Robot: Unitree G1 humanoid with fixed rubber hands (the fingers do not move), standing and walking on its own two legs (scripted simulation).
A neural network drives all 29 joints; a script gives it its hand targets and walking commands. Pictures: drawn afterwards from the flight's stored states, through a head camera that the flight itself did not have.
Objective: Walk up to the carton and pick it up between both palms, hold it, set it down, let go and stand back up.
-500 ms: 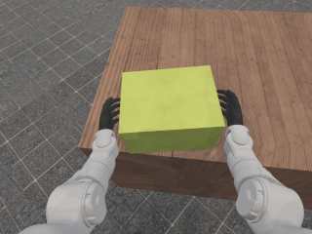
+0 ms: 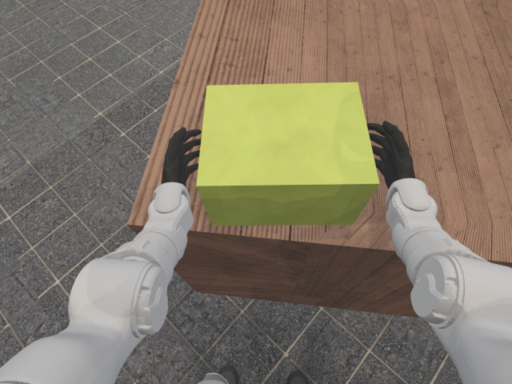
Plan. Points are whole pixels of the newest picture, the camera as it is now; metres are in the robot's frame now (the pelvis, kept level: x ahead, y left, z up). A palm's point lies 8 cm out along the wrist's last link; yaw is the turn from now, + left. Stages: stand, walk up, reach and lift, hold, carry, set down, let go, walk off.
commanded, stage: set down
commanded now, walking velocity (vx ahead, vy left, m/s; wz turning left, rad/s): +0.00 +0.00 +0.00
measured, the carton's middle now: (281, 156) +0.50 +0.00 -0.01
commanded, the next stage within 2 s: none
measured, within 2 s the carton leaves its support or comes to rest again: rests again in 0.02 s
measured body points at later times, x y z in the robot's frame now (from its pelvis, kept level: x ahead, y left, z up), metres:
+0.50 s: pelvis -0.01 +0.02 -0.01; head +0.13 +0.00 +0.42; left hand +0.49 +0.20 +0.07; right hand +0.51 -0.18 +0.05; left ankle +0.01 +0.12 -0.71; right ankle +0.02 -0.09 -0.71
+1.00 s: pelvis -0.02 -0.01 +0.00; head +0.10 +0.00 +0.44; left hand +0.47 +0.23 +0.10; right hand +0.51 -0.21 +0.11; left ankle +0.01 +0.12 -0.71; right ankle +0.02 -0.09 -0.71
